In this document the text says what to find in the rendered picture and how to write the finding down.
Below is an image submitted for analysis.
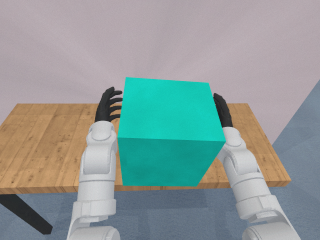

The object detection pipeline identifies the table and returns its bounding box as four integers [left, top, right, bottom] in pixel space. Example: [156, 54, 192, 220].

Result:
[0, 103, 292, 235]

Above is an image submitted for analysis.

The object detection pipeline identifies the robot left upper arm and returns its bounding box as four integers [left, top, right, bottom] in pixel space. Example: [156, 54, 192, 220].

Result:
[69, 226, 121, 240]

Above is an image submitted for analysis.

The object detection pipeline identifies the robot left hand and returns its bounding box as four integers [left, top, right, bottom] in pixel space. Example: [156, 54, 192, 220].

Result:
[94, 87, 123, 122]

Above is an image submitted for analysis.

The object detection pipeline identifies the robot right upper arm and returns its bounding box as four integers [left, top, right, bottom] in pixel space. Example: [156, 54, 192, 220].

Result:
[242, 221, 300, 240]

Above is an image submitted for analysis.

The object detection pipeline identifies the carton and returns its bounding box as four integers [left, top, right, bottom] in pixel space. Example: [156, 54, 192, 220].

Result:
[117, 77, 226, 187]

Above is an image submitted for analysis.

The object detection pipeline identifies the robot left forearm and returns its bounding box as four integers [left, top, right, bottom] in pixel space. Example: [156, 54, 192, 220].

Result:
[66, 120, 118, 240]

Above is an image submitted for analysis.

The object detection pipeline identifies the robot right forearm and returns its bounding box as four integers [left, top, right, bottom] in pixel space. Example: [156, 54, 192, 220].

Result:
[216, 127, 301, 240]

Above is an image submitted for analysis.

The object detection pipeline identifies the robot right hand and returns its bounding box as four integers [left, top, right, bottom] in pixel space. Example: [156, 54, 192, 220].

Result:
[213, 93, 233, 128]

